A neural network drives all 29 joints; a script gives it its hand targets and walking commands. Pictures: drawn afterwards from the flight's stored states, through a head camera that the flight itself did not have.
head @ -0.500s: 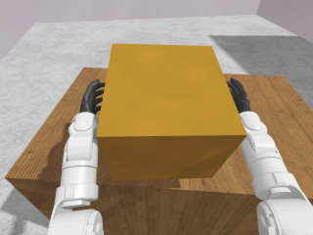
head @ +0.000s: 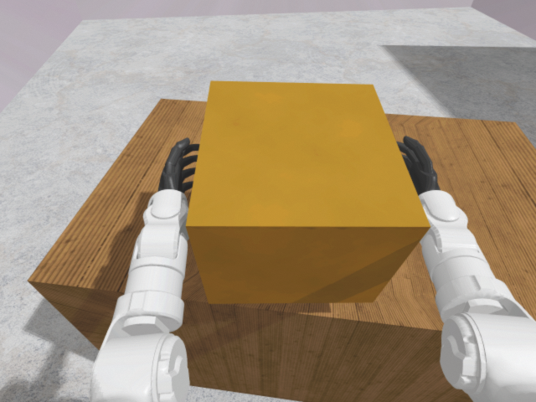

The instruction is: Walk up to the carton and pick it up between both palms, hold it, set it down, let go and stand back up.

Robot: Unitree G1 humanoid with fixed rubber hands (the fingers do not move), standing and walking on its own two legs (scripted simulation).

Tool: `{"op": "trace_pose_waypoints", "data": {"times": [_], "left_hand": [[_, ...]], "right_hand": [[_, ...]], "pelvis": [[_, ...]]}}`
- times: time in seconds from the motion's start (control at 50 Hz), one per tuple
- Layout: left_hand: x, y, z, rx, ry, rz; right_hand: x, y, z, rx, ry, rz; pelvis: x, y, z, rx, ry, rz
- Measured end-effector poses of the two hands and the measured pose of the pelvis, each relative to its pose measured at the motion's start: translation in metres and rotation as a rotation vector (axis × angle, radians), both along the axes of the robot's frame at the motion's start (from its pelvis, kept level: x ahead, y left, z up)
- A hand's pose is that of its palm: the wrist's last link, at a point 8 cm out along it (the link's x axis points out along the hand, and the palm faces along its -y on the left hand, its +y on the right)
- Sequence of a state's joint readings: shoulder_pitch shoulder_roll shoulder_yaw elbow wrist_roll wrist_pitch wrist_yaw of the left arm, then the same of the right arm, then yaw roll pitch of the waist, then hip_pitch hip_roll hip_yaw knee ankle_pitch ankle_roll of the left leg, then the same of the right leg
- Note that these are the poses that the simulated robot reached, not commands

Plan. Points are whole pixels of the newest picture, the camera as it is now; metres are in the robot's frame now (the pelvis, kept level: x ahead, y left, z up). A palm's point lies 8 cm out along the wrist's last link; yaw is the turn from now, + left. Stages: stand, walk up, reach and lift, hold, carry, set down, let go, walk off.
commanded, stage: set down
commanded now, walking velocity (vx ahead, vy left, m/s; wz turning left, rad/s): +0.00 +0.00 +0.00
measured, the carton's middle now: (292, 192) +0.45 +0.03 +0.09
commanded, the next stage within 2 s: none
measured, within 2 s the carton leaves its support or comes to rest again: rests again in 1.56 s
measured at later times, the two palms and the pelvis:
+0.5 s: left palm (182, 196) +0.41 +0.20 +0.10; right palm (411, 188) +0.45 -0.17 +0.11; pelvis +0.01 -0.01 +0.00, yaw -1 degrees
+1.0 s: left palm (189, 203) +0.42 +0.20 +0.08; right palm (407, 190) +0.47 -0.17 +0.09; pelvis +0.01 -0.01 +0.00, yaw -2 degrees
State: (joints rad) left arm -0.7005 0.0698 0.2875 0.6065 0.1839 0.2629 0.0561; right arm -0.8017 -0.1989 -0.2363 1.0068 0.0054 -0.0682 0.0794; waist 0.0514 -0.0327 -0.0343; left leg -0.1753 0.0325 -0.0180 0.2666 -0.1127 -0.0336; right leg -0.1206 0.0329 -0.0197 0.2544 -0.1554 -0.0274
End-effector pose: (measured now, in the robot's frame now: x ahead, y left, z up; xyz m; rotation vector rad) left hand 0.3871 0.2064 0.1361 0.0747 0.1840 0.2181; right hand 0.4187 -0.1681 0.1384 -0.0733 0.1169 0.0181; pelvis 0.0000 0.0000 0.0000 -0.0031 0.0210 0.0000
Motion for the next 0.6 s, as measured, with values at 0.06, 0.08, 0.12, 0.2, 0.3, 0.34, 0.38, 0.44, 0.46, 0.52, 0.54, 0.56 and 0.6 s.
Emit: {"op": "trace_pose_waypoints", "data": {"times": [0.06, 0.08, 0.12, 0.2, 0.3, 0.34, 0.38, 0.44, 0.46, 0.52, 0.54, 0.56, 0.6], "left_hand": [[0.002, 0.0, -0.003, -0.002, 0.001, 0.005], [0.003, 0.0, -0.004, -0.001, 0.002, 0.006], [0.004, 0.0, -0.006, 0.001, 0.004, 0.008], [0.007, 0.0, -0.012, -0.003, 0.016, 0.014], [0.01, 0.001, -0.023, -0.007, 0.03, 0.019], [0.011, 0.0, -0.025, -0.005, 0.027, 0.023], [0.013, 0.0, -0.026, -0.003, 0.025, 0.026], [0.016, -0.001, -0.029, -0.001, 0.03, 0.03], [0.017, -0.001, -0.03, 0.0, 0.034, 0.031], [0.019, -0.002, -0.035, -0.002, 0.048, 0.033], [0.02, -0.003, -0.036, -0.005, 0.049, 0.034], [0.02, -0.003, -0.038, -0.006, 0.05, 0.035], [0.021, -0.004, -0.04, -0.006, 0.05, 0.037]], "right_hand": [[0.004, 0.0, -0.001, -0.001, 0.002, 0.005], [0.005, 0.0, -0.002, -0.001, 0.003, 0.007], [0.007, 0.0, -0.004, -0.002, 0.004, 0.01], [0.012, 0.0, -0.009, -0.006, 0.015, 0.015], [0.017, 0.001, -0.018, -0.014, 0.029, 0.023], [0.019, 0.001, -0.02, -0.013, 0.026, 0.025], [0.022, 0.001, -0.021, -0.012, 0.024, 0.027], [0.026, 0.001, -0.023, -0.01, 0.029, 0.03], [0.027, 0.0, -0.024, -0.01, 0.032, 0.031], [0.03, -0.001, -0.028, -0.013, 0.046, 0.033], [0.031, -0.001, -0.029, -0.015, 0.048, 0.034], [0.032, -0.002, -0.03, -0.017, 0.048, 0.035], [0.033, -0.002, -0.032, -0.02, 0.048, 0.037]], "pelvis": [[0.0, -0.001, 0.0, 0.001, 0.009, -0.002], [0.0, -0.002, 0.0, 0.001, 0.013, -0.002], [0.001, -0.002, 0.0, 0.001, 0.021, -0.002], [0.003, -0.003, 0.0, 0.001, 0.032, -0.004], [0.006, -0.004, 0.0, 0.001, 0.056, -0.005], [0.007, -0.004, -0.001, 0.0, 0.07, -0.006], [0.008, -0.004, -0.001, -0.001, 0.081, -0.008], [0.009, -0.005, -0.001, -0.001, 0.093, -0.009], [0.009, -0.005, -0.001, -0.001, 0.097, -0.009], [0.01, -0.005, -0.001, -0.001, 0.107, -0.011], [0.01, -0.005, -0.002, -0.001, 0.113, -0.011], [0.01, -0.005, -0.002, -0.001, 0.118, -0.012], [0.011, -0.005, -0.002, -0.002, 0.128, -0.013]]}}
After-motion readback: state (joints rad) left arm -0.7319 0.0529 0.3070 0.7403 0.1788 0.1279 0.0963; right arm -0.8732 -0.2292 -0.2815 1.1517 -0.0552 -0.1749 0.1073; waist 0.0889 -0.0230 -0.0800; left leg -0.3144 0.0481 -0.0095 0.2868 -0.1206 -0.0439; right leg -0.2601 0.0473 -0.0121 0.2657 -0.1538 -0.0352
